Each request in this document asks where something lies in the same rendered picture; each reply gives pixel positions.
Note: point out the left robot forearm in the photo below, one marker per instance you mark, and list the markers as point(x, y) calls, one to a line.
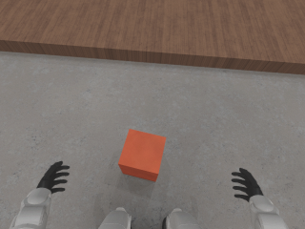
point(34, 210)

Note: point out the carton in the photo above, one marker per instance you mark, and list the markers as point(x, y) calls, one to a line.
point(142, 154)

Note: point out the right robot forearm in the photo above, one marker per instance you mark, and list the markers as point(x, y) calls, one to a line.
point(264, 215)

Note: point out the robot thigh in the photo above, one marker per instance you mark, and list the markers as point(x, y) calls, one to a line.
point(117, 219)
point(181, 220)

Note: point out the right robot thigh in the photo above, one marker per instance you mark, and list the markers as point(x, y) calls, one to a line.
point(181, 220)

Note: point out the right robot hand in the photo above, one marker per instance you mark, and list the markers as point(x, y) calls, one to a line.
point(251, 189)

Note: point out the left robot thigh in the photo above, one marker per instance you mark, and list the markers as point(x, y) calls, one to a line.
point(117, 219)

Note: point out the left robot hand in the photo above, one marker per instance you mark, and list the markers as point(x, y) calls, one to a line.
point(48, 180)

